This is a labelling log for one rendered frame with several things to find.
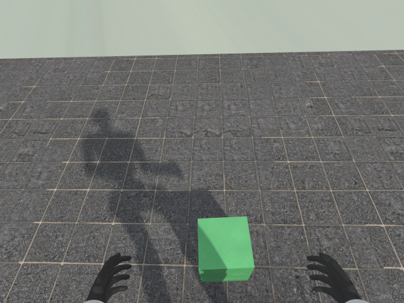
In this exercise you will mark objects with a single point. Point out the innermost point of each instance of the robot left hand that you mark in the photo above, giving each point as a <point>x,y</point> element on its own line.
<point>101,289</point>

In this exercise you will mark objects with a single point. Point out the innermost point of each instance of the carton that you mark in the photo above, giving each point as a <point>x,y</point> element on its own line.
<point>224,249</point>

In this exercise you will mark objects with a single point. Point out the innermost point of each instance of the robot right hand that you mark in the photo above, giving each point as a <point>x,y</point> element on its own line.
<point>342,288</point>

